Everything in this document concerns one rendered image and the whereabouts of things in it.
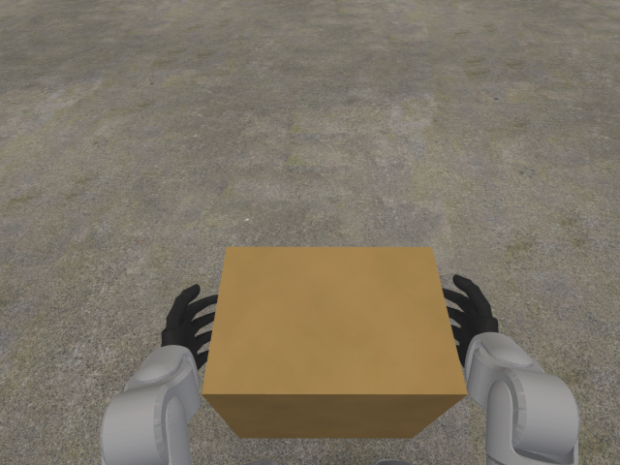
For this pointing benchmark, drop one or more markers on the robot right forearm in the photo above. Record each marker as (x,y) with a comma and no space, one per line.
(532,417)

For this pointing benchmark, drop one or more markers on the carton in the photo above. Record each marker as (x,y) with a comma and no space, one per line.
(331,342)

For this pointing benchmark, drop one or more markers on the robot right hand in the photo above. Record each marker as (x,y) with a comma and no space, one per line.
(477,317)

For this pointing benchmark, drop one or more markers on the robot left forearm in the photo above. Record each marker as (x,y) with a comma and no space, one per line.
(147,423)

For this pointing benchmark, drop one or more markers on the robot left hand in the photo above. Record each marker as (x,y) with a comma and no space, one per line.
(181,331)

